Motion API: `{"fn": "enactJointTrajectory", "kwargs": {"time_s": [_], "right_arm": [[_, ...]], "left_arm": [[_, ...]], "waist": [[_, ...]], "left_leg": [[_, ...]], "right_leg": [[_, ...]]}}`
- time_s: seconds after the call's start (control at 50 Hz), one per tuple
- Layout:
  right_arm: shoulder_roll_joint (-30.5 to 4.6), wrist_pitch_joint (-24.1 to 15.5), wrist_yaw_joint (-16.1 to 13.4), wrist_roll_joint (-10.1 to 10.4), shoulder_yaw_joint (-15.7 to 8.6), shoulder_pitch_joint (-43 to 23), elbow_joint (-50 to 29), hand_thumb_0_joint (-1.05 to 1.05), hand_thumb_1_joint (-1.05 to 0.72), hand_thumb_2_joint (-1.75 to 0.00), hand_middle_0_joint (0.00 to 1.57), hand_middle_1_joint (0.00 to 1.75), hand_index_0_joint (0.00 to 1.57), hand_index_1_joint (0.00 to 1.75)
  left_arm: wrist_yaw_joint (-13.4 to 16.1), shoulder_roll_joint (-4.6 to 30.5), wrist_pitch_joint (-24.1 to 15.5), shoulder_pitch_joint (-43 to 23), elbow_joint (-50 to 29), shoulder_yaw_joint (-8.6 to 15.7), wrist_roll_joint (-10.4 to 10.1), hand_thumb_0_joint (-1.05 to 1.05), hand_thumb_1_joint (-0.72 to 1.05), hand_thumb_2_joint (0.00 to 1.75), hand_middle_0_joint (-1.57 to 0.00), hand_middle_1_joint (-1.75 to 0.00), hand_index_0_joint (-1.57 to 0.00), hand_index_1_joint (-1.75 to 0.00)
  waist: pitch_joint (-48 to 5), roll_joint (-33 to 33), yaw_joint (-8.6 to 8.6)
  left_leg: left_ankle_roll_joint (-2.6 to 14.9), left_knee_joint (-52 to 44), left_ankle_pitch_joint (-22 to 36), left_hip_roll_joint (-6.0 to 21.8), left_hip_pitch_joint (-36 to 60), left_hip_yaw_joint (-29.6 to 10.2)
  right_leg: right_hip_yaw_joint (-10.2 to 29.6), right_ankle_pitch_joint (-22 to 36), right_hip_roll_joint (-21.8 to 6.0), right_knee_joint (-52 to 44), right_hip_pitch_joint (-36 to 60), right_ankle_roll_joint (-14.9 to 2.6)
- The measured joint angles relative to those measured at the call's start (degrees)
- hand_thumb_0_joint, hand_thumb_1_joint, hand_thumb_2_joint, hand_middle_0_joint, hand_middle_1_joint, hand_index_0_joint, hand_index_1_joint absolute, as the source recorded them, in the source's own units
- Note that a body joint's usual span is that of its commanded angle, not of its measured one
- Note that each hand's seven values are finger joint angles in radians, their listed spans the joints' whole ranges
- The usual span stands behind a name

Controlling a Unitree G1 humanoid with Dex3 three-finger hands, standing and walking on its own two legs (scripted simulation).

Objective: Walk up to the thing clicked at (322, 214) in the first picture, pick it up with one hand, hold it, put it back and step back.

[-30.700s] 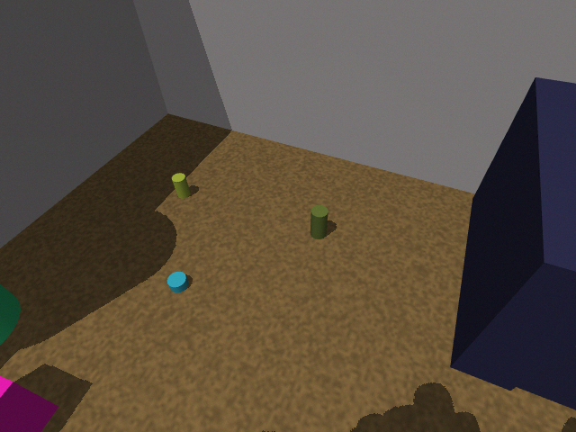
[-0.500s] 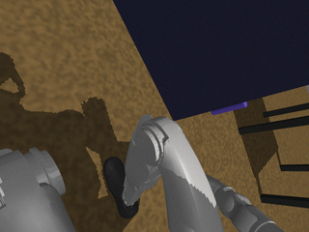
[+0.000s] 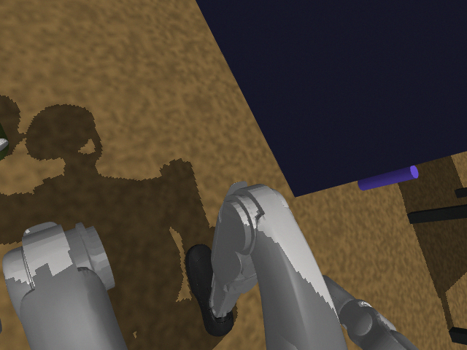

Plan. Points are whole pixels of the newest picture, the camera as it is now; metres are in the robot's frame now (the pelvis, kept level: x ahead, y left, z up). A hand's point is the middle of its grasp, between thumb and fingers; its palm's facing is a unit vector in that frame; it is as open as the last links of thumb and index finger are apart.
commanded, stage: settle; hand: left
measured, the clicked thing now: out of the picture +0.46 +0.29 -0.15
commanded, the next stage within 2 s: lift in 1.26 s
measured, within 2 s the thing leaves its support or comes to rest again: neither
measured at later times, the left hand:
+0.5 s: hand out of the picture +0.45 +0.32 -0.03, palm faces +0.32 -0.94 -0.07, open 10.8 cm
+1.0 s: hand out of the picture +0.45 +0.31 +0.02, palm faces +0.35 -0.94 -0.03, open 10.8 cm
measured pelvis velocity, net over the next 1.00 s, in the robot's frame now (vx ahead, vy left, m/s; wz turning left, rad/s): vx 0.02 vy -0.02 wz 0.15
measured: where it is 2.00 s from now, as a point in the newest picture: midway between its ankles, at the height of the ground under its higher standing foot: (160, 333)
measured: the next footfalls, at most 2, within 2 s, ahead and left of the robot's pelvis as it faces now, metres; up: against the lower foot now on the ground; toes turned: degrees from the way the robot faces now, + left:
none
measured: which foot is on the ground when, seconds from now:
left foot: down 0.00-1.00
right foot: down 0.00-1.00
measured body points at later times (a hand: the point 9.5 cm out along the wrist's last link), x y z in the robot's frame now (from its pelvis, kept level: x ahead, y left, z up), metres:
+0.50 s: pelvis +0.01 -0.01 +0.02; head +0.22 +0.11 +0.41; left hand +0.43 +0.37 -0.02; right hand +0.17 -0.26 -0.07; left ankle +0.08 +0.12 -0.27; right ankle +0.14 -0.12 -0.27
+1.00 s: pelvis +0.02 -0.02 +0.05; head +0.22 +0.08 +0.44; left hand +0.43 +0.36 +0.03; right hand +0.18 -0.26 -0.06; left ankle +0.08 +0.12 -0.27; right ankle +0.14 -0.12 -0.27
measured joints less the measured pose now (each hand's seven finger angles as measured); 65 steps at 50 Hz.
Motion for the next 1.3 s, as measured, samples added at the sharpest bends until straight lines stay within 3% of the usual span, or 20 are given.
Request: {"fn": "enactJointTrajectory", "kwargs": {"time_s": [0.22, 0.4, 0.54, 0.76, 1.02, 1.3], "right_arm": [[0.75, 0.47, -0.17, 5.24, -7.43, 6.27, 1.13, 0.0, -0.89, -0.9, 0.21, 0.3, 0.21, 0.3], [1.34, 0.55, -1.12, 7.9, -12.35, 8.2, 2.16, 0.0, -0.89, -0.9, 0.21, 0.3, 0.21, 0.3], [1.29, 0.26, -1.89, 9.58, -15.19, 8.76, 3.07, 0.0, -0.9, -0.9, 0.21, 0.3, 0.21, 0.3], [1.71, -0.53, -2.86, 10.93, -18.09, 9.22, 4.0, 0.01, -0.9, -0.9, 0.21, 0.3, 0.2, 0.3], [2.64, -1.11, -3.46, 11.39, -19.97, 9.9, 4.65, 0.01, -0.9, -0.9, 0.21, 0.29, 0.2, 0.3], [3.28, -2.1, -3.72, 11.7, -20.57, 11.51, 5.84, 0.01, -0.9, -0.9, 0.21, 0.29, 0.21, 0.3]], "left_arm": [[-1.92, -7.01, 8.24, 3.15, -9.61, -0.25, -1.64, -0.02, -0.6, 1.01, -0.76, -1.16, -0.77, -1.19], [-2.95, -10.78, 12.54, 3.75, -14.22, 0.13, -1.44, -0.02, -0.6, 1.01, -0.76, -1.16, -0.76, -1.18], [-4.83, -12.8, 14.58, 3.56, -15.34, 1.11, -2.91, -0.02, -0.6, 1.01, -0.75, -1.16, -0.76, -1.18], [-7.39, -15.86, 16.59, 3.02, -16.36, 2.14, -3.76, -0.02, -0.61, 1.03, -0.76, -1.17, -0.76, -1.19], [-6.16, -18.21, 17.53, 2.55, -17.06, 2.63, -2.4, -0.02, -0.61, 1.03, -0.75, -1.18, -0.76, -1.2], [-5.63, -19.82, 16.67, 3.05, -15.54, 1.49, -1.91, -0.02, -0.61, 1.04, -0.75, -1.18, -0.75, -1.2]], "waist": [[-6.33, 4.29, 2.48], [-10.08, 6.9, 3.6], [-12.3, 8.94, 4.5], [-14.36, 9.61, 5.6], [-16.29, 10.26, 6.04], [-17.15, 10.36, 6.29]], "left_leg": [[0.06, -3.52, 1.34, 0.11, -1.45, 4.39], [-0.56, -6.26, 1.18, -0.1, -1.65, 7.02], [-1.02, -8.33, 0.59, -0.17, -1.1, 8.79], [-1.54, -10.88, -0.26, 0.04, 0.23, 10.53], [-1.22, -13.79, 0.54, -0.12, 1.93, 11.9], [-1.06, -16.09, 1.81, -0.33, 3.19, 12.93]], "right_leg": [[3.15, -0.26, -1.35, -0.26, -3.19, -0.99], [5.14, -1.48, -2.33, -0.67, -4.81, -1.85], [6.52, -2.7, -2.86, -1.09, -5.44, -2.44], [7.9, -3.88, -3.05, -2.07, -5.54, -3.03], [8.9, -3.55, -3.36, -4.34, -4.07, -2.86], [9.69, -2.66, -3.65, -6.0, -3.11, -2.83]]}}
